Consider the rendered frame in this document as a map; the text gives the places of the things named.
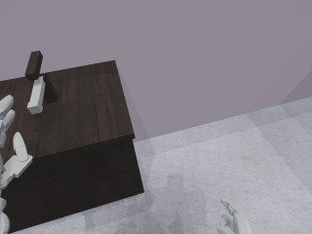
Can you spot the right robot hand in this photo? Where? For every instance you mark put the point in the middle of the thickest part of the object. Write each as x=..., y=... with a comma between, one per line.
x=240, y=223

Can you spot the left robot forearm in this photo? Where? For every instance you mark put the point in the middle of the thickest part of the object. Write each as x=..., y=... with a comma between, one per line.
x=4, y=220

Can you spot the counter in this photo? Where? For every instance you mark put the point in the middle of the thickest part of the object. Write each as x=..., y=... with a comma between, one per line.
x=82, y=149

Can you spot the tap lever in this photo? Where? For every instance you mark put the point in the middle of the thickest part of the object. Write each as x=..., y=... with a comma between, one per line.
x=37, y=95

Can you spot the left robot hand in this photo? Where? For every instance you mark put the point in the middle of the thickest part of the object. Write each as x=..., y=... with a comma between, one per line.
x=18, y=163

